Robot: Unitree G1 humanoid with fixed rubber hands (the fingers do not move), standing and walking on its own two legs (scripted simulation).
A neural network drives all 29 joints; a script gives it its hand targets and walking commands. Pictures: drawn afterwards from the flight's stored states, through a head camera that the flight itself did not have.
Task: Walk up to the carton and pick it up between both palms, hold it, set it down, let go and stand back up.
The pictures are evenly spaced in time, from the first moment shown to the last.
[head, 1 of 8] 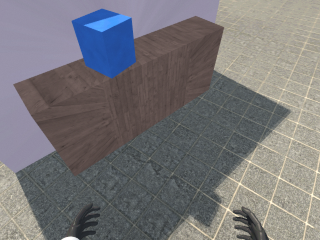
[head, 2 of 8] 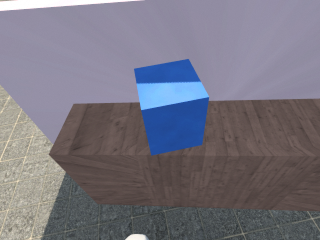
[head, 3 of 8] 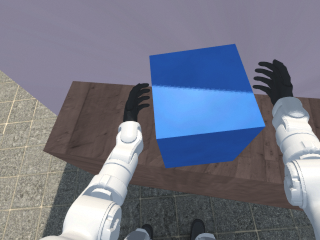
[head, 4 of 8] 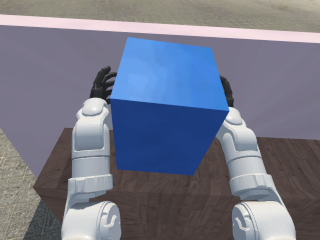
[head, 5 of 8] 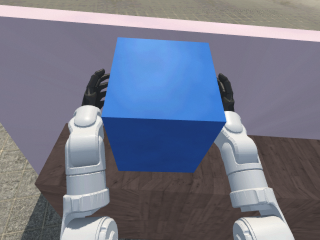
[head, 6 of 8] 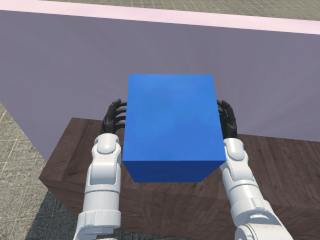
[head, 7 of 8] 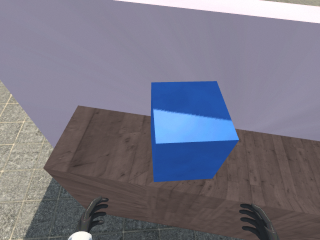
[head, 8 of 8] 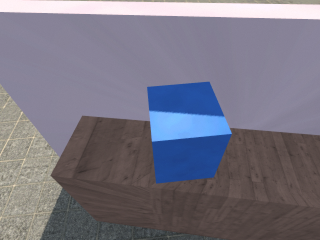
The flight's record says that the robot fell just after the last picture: no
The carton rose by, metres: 0.22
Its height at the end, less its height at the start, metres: +0.00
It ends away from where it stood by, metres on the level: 0.04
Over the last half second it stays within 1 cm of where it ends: yes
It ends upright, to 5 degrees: yes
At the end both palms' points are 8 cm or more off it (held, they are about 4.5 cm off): yes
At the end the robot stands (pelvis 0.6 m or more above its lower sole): yes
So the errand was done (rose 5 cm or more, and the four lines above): yes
